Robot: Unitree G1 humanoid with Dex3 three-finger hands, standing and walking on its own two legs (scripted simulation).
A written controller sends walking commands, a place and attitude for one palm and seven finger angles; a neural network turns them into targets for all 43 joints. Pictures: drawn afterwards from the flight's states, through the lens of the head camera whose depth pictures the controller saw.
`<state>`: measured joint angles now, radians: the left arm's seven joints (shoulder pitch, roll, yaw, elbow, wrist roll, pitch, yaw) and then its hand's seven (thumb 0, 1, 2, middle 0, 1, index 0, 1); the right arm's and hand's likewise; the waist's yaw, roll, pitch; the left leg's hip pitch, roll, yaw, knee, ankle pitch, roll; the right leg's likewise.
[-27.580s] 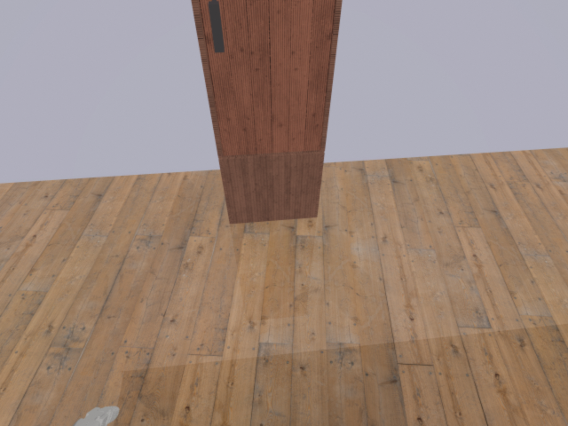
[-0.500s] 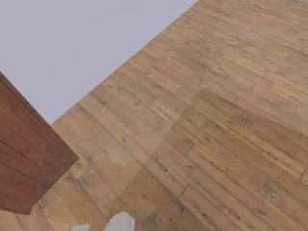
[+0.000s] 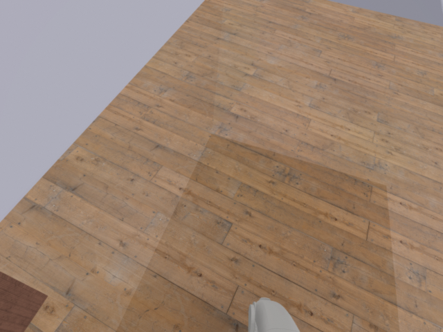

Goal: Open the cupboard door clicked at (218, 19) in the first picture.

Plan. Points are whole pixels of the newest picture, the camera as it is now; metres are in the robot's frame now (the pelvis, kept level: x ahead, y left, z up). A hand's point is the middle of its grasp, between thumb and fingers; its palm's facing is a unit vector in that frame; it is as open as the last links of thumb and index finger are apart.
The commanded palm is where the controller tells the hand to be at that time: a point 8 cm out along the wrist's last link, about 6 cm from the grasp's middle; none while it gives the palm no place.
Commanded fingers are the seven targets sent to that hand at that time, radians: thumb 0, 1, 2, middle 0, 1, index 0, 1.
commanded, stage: walk to a spot facing it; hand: left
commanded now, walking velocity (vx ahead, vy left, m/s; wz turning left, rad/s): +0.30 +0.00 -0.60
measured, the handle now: out of the picture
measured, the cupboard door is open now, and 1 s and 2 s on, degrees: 42 42 42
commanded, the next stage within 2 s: turn to face it in 1.16 s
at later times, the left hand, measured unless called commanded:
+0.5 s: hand (179, 256) +0.29 +0.10 -0.16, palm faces -0.23 -0.94 -0.25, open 7.3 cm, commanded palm none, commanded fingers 0.00 0.90 0.90 -0.20 -0.30 -0.20 -0.30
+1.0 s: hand (216, 158) +0.61 +0.03 -0.18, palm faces -0.38 -0.91 -0.14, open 7.4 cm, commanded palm none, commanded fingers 0.00 0.90 0.90 -0.20 -0.30 -0.20 -0.30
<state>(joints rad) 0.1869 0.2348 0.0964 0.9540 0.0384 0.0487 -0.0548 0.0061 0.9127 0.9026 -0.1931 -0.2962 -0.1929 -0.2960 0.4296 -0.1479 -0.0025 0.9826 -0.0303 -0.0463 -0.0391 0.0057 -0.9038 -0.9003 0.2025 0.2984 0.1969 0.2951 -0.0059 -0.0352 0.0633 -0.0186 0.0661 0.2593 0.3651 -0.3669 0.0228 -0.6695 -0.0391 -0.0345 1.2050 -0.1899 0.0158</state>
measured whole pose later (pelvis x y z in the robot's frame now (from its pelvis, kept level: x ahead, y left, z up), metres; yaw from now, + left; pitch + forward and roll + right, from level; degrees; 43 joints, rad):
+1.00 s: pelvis +0.51 -0.11 +0.00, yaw -28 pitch +1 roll -2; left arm 0.26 0.16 0.08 1.00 0.04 -0.01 -0.02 0.01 0.91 0.90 -0.20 -0.30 -0.20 -0.30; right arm 0.29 -0.17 -0.04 1.01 -0.02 -0.08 -0.04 -0.01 -0.95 -0.90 0.20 0.30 0.20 0.30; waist 0.03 -0.01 0.07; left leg -0.14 0.00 0.22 0.41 -0.31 0.09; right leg -0.64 -0.04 0.02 1.32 -0.21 0.00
